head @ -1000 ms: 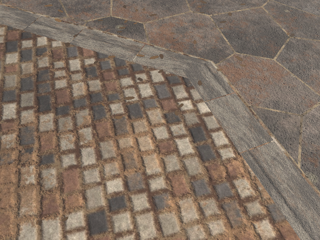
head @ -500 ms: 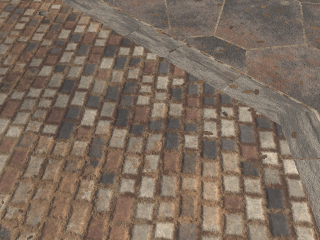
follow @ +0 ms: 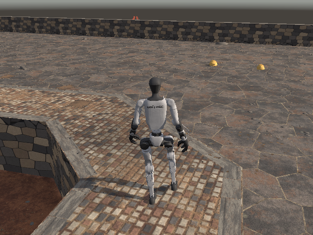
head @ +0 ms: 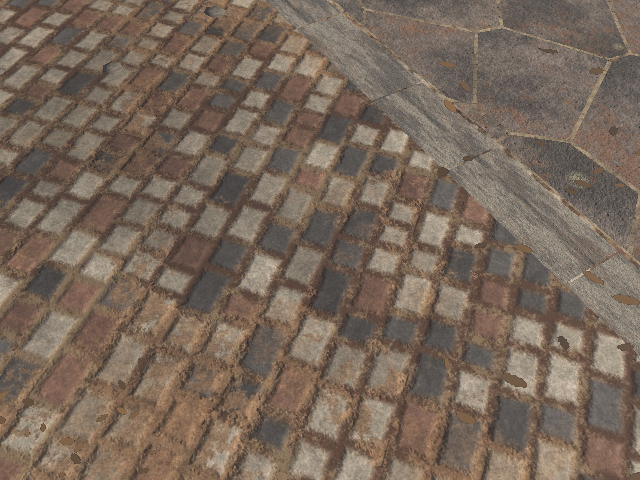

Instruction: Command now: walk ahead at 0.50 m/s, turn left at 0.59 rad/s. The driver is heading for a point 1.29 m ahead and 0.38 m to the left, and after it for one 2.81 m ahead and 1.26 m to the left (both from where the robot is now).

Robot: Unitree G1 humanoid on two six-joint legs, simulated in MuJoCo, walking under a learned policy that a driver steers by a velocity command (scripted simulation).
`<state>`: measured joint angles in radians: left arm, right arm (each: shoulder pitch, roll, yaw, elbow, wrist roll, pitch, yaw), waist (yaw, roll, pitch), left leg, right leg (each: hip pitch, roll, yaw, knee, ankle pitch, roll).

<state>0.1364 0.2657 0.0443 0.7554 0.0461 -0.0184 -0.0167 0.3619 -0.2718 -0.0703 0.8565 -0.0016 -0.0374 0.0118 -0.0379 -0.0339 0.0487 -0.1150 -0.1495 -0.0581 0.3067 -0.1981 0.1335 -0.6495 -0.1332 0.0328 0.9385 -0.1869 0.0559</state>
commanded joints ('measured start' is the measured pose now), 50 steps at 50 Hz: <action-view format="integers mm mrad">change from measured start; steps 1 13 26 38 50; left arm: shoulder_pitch -78 291 178 263 150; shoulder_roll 70 258 105 201 83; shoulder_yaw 13 53 28 44 11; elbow -80 -62 14 71 -3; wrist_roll -4 15 -28 -29 -16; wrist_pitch -5 -61 -83 -28 6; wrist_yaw -3 43 13 34 -19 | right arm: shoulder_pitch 44 48 -196 -73 -39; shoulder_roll -153 -93 -65 -114 -118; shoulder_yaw -35 -14 7 -15 -3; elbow -51 -106 -181 -161 -70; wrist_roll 1 19 -33 -60 -10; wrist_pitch -17 -35 38 17 -36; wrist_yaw -4 -7 54 41 0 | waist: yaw -11 174 45 -64 51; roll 82 -90 -53 -21 71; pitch -8 -332 -3 -175 -23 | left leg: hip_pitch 29 -228 -585 -22 -5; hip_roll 254 84 213 45 303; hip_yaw -241 -156 13 178 -88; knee -103 716 711 202 -164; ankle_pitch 284 213 60 -48 353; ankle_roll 116 -40 -103 59 98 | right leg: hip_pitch -48 878 560 628 34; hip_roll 35 -167 -122 -122 -8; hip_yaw -24 318 -46 -295 -46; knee -109 -528 -792 -162 82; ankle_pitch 116 -206 257 774 13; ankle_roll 7 -172 -214 -124 -43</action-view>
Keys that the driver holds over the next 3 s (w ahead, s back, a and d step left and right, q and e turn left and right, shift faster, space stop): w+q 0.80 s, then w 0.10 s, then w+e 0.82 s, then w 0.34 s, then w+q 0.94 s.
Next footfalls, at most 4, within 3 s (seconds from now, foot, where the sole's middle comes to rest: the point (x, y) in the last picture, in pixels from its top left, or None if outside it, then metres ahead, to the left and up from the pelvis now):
0.24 right None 0.33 -0.13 -0.78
0.76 left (225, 463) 0.50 0.18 -0.78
1.34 right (221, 317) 0.85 0.21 -0.78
1.82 left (130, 246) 1.07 0.46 -0.78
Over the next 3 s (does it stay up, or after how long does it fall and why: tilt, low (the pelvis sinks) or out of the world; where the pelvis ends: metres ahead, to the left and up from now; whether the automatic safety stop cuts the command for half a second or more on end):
stays up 1.49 0.49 -0.01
